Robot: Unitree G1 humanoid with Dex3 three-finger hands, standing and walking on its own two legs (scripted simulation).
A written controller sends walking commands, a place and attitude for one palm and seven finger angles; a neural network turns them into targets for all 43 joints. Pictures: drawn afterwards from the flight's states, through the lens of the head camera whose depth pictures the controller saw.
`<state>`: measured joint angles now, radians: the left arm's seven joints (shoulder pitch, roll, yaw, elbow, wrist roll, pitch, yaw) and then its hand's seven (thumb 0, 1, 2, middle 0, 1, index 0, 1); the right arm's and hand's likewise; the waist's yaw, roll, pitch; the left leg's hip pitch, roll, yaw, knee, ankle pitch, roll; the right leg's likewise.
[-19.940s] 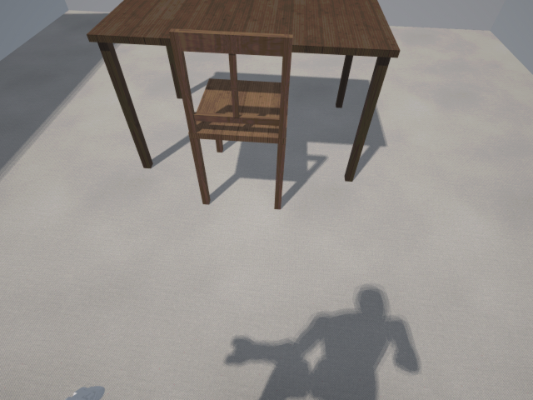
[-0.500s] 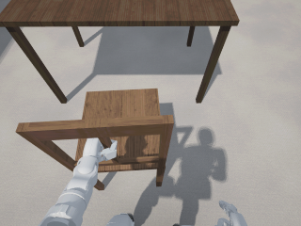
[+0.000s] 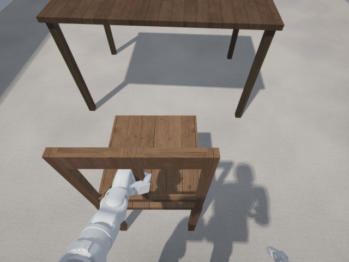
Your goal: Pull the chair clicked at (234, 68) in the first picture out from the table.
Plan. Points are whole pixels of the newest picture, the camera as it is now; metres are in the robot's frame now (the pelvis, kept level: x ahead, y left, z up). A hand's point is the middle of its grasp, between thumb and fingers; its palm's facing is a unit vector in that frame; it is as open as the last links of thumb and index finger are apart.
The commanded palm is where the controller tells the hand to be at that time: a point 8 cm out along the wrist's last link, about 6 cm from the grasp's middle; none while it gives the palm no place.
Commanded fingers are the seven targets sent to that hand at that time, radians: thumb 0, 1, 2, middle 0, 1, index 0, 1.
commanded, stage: stop walking, hand still on the chair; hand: left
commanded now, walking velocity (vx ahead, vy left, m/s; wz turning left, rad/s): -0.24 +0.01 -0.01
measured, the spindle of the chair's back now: (142, 183) +0.33 +0.12 -0.12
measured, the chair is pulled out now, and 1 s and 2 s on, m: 0.58 0.67 0.67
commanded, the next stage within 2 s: open the thumb and straighten the fingers in 0.96 s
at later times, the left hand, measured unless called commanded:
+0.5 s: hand (136, 215) +0.23 +0.11 -0.06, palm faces -0.09 -0.98 -0.15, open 5.4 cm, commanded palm +0.21 +0.16 -0.05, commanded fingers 0.00 0.90 0.90 -0.50 -1.45 -0.50 -1.45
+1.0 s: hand (137, 214) +0.23 +0.11 -0.06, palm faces -0.02 -0.99 -0.14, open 5.4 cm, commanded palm +0.21 +0.16 -0.05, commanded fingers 0.00 0.90 0.90 -0.50 -1.45 -0.50 -1.45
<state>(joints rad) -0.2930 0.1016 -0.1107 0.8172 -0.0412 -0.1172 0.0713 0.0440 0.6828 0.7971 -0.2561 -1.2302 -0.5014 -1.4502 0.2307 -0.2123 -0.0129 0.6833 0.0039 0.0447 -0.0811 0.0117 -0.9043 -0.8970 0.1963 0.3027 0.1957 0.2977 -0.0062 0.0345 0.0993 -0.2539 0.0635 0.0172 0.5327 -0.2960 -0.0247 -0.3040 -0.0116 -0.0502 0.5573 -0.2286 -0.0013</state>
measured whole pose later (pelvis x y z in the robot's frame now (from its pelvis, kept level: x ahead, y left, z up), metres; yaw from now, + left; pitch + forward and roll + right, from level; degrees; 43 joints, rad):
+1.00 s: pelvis -0.01 -0.01 +0.00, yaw -1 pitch -1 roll +0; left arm 0.08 0.13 -0.10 0.53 -0.04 -0.07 0.08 0.08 0.67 0.85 -0.29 -1.23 -0.50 -1.45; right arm 0.16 -0.23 0.01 0.65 0.02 0.00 -0.10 0.01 -0.90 -0.90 0.20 0.30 0.20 0.30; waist -0.01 0.01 0.06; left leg -0.16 0.05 0.01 0.44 -0.25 -0.04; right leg -0.20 -0.01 -0.03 0.45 -0.23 -0.01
